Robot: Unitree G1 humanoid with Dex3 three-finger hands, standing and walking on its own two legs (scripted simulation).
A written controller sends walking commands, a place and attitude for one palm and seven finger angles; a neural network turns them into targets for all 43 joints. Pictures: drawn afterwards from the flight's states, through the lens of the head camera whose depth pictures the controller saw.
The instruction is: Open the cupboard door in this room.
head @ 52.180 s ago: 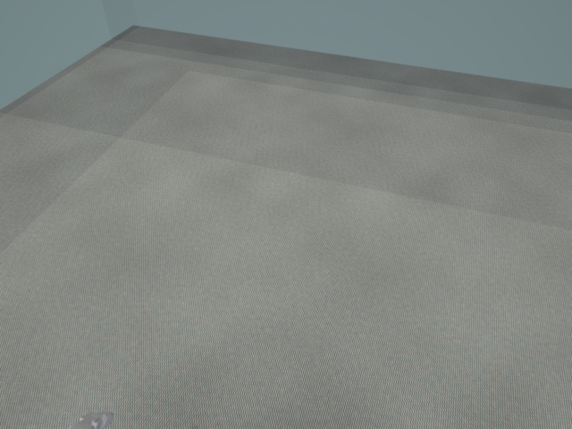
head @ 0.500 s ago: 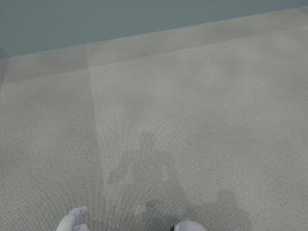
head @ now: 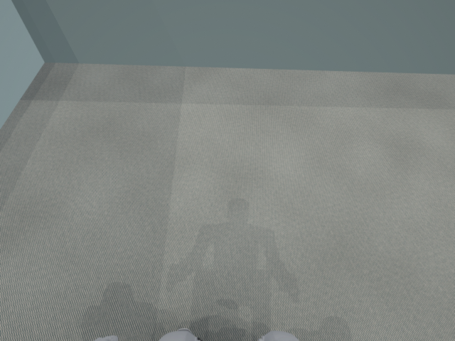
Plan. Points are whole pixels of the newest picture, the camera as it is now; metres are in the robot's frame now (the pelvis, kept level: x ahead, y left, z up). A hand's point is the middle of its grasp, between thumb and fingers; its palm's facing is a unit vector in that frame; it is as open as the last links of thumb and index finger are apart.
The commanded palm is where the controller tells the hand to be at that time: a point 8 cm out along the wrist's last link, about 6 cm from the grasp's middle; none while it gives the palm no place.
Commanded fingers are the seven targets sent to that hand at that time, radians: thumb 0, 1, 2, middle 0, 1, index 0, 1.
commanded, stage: turn to face it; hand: left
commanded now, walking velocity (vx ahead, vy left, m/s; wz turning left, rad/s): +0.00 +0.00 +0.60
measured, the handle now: out of the picture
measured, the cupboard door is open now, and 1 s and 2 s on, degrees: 40 40 40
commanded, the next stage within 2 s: none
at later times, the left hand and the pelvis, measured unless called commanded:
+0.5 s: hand out of the picture +0.01 +0.13 -0.15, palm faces +0.37 -0.90 -0.24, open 7.4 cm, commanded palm none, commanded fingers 0.00 0.90 0.90 -0.20 -0.30 -0.20 -0.30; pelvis +0.04 -0.07 +0.01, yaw +21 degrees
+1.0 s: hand out of the picture +0.03 +0.11 -0.14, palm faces +0.62 -0.74 -0.28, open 7.3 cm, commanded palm none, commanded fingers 0.00 0.90 0.90 -0.20 -0.30 -0.20 -0.30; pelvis +0.08 -0.10 +0.01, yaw +40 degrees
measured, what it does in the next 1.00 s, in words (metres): steps to the right, turning left: right foot, then left foot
